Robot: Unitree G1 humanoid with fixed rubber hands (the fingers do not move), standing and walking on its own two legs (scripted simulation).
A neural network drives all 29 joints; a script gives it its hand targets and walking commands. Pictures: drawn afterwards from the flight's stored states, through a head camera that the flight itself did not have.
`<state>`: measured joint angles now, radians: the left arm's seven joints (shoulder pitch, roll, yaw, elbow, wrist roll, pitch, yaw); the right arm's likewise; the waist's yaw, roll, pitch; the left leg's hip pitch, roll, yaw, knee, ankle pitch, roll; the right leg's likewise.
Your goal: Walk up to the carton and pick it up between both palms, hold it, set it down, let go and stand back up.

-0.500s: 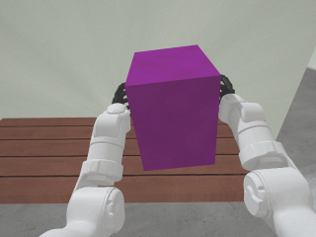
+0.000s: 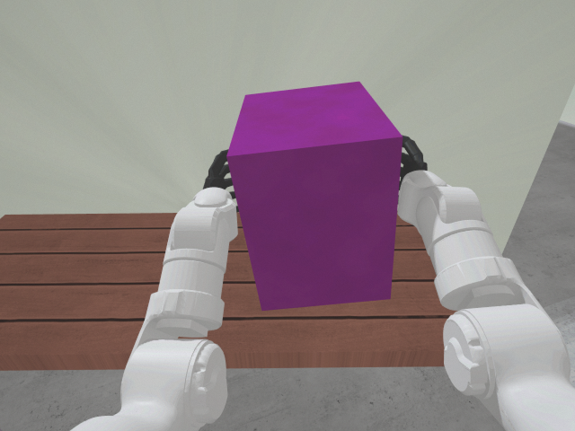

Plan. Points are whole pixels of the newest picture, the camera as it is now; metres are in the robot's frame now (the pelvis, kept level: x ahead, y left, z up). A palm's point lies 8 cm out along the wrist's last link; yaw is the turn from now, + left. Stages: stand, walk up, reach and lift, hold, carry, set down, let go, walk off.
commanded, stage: hold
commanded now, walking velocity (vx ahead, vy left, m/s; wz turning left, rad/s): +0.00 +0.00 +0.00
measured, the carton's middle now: (313, 190) +0.41 +0.01 +0.22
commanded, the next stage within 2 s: set down in 1.22 s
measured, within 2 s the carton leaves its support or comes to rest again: neither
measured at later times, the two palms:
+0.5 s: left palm (216, 199) +0.37 +0.14 +0.23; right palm (411, 185) +0.39 -0.12 +0.24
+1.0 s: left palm (217, 200) +0.37 +0.14 +0.23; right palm (411, 186) +0.39 -0.12 +0.24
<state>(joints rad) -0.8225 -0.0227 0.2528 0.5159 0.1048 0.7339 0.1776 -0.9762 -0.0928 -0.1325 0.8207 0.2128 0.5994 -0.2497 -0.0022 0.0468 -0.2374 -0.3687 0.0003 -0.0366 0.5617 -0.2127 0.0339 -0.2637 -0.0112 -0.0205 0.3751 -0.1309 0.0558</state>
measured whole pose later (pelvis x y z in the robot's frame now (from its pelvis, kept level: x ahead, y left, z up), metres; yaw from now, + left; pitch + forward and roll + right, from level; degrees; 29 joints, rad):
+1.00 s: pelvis +0.00 +0.00 +0.00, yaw +0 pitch +1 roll -3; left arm -0.82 -0.02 0.25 0.51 0.11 0.74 0.18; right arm -0.98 -0.09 -0.13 0.82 0.21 0.60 -0.25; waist 0.00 0.05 -0.24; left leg -0.37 0.00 -0.04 0.56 -0.21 0.03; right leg -0.26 -0.01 -0.02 0.38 -0.13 0.06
